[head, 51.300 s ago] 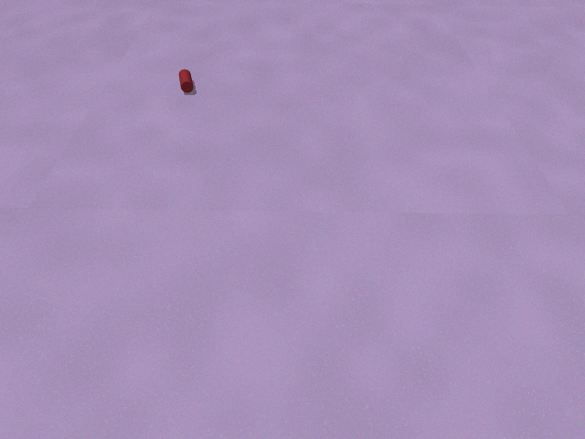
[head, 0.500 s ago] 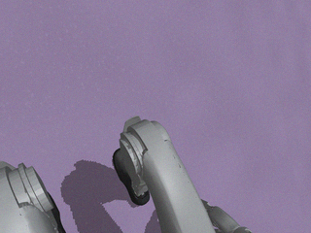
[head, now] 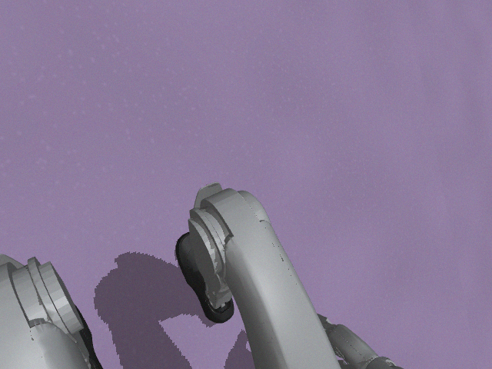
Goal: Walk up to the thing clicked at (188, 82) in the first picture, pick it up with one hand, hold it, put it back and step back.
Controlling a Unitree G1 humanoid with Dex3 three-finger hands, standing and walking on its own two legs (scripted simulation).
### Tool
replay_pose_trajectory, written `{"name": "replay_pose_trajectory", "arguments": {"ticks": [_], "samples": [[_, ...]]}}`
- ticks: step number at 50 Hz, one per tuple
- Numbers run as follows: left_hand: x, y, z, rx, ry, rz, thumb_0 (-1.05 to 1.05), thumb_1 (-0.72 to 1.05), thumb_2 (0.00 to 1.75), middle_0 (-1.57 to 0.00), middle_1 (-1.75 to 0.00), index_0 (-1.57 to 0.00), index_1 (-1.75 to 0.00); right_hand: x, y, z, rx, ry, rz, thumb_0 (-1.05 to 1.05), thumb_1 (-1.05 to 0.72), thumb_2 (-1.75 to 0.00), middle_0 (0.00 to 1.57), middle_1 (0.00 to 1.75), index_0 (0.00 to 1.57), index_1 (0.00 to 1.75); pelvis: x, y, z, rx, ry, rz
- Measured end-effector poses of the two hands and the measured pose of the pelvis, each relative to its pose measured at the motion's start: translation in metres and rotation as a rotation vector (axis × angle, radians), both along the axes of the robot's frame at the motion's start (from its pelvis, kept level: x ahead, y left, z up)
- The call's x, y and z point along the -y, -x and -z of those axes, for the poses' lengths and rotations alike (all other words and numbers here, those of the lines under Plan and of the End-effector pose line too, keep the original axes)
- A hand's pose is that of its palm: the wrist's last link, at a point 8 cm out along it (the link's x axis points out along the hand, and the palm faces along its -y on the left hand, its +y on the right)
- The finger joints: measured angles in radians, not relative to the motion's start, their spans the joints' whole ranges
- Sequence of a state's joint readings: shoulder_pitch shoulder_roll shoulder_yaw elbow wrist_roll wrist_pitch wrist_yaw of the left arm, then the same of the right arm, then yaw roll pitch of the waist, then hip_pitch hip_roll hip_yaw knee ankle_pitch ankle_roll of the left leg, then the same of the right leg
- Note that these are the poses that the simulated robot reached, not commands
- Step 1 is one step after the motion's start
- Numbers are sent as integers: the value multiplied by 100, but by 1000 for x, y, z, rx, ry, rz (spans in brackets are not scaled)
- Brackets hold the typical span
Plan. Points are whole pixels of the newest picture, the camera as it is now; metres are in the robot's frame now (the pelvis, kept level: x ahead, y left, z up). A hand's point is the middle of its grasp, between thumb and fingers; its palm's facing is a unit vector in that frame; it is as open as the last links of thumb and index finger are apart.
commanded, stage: withdraw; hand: left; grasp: from above
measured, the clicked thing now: out of the picture +0.49 +0.32 -0.28
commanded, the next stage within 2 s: home in 0.96 s
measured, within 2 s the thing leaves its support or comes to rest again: neither
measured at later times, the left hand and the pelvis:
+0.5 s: hand out of the picture +0.49 +0.35 -0.12, palm faces -0.30 -0.08 -0.95, open 14.1 cm; pelvis +0.01 +0.00 +0.02, yaw +3 degrees
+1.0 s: hand out of the picture +0.45 +0.32 -0.12, palm faces -0.46 -0.10 -0.88, open 14.0 cm; pelvis -0.01 -0.01 +0.02, yaw +7 degrees
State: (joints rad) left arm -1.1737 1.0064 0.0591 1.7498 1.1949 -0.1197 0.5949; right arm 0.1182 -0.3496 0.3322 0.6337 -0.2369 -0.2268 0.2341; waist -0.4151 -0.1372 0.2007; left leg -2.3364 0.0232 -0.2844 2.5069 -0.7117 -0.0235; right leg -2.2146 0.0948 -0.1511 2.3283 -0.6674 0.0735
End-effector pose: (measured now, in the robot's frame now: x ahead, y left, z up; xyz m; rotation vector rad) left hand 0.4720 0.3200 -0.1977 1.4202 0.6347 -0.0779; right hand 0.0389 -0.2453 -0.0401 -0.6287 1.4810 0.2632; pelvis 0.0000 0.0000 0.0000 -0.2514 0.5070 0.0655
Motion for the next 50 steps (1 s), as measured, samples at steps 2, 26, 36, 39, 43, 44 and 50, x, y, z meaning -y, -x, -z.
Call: {"name": "replay_pose_trajectory", "arguments": {"ticks": [2,26,36,39,43,44,50], "samples": [[0,0,0,3,-1,-1,0,-48,95,-10,-100,-11,-100,0,0,0,-2,2,0,0,-89,-90,20,30,20,30,0,0,0,-1,1,0],[-31,-8,-147,111,-110,-12,0,-52,100,-9,-98,-8,-100,6,-48,23,136,-93,127,0,-91,-90,20,30,20,30,3,-4,-18,-75,-45,-36],[-3,13,-189,-39,-17,68,0,-53,102,-8,-99,-8,-101,19,-58,6,185,-37,145,0,-90,-90,20,30,20,30,11,12,-47,-60,-89,-73],[8,15,-183,-44,5,112,0,-52,102,-9,-99,-8,-101,27,-50,-3,181,14,148,0,-90,-90,20,30,20,30,13,15,-50,-58,-93,-75],[12,14,-170,-27,3,141,0,-51,102,-9,-99,-8,-101,38,-36,-7,158,78,156,0,-89,-90,20,30,20,30,15,16,-45,-60,-94,-73],[11,13,-165,-27,-3,141,0,-51,102,-9,-99,-8,-100,40,-32,-6,151,91,159,0,-89,-90,20,30,20,30,15,17,-42,-61,-95,-72],[-2,12,-131,-31,-30,109,0,-50,100,-9,-98,-9,-100,40,-8,7,90,122,176,0,-89,-89,20,30,20,30,14,15,-23,-63,-91,-64]]}}
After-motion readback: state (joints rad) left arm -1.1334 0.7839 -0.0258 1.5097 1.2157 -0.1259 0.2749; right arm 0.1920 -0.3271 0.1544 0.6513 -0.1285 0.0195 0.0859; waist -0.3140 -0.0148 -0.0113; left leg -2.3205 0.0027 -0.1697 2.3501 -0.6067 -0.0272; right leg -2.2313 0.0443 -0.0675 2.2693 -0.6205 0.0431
